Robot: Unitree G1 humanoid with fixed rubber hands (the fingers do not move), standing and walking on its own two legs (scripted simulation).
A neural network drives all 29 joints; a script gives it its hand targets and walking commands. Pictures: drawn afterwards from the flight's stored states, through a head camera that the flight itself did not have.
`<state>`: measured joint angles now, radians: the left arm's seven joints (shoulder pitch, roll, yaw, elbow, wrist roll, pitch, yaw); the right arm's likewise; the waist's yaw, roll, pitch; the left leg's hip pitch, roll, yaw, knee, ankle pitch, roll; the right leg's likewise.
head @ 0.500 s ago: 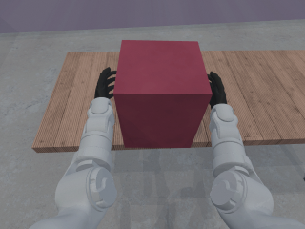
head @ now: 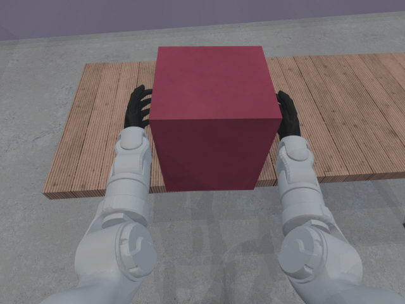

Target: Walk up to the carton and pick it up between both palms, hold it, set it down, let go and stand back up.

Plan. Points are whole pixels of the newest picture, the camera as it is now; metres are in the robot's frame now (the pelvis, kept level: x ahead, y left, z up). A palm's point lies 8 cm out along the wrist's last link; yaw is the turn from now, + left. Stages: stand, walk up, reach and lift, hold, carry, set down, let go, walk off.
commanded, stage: reach and lift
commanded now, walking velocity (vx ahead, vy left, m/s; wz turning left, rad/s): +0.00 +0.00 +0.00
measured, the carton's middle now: (210, 124) +0.49 -0.05 +0.05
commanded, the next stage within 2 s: none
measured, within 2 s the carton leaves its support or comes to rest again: leaves its support in 0.98 s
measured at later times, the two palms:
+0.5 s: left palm (138, 132) +0.45 +0.10 +0.10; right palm (292, 139) +0.41 -0.20 +0.09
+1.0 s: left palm (147, 141) +0.42 +0.08 +0.10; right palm (307, 149) +0.38 -0.21 +0.09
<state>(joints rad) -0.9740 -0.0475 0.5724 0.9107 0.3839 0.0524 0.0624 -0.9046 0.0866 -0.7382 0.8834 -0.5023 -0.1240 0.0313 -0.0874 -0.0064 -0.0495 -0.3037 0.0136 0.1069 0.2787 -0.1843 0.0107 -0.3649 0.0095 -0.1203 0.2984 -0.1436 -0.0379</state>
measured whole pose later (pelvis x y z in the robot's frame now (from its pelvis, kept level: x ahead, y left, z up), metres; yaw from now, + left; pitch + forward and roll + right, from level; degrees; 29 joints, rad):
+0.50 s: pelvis +0.00 +0.00 +0.00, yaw +0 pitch +13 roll +0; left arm -0.94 -0.08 0.53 0.97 0.36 -0.02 0.12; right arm -0.85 0.05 -0.76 0.97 -0.50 -0.25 0.02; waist -0.08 0.00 -0.11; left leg -0.33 0.01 0.10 0.31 -0.19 0.02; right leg -0.38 0.01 -0.13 0.29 -0.13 -0.04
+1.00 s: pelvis -0.03 +0.00 +0.00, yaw -1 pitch +11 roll +1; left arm -0.97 -0.05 0.51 1.11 0.34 -0.05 0.12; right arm -0.86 -0.02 -0.68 1.08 -0.42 -0.28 -0.02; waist -0.06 0.00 -0.11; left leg -0.32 0.01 0.12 0.29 -0.15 0.01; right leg -0.39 0.01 -0.11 0.31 -0.11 -0.06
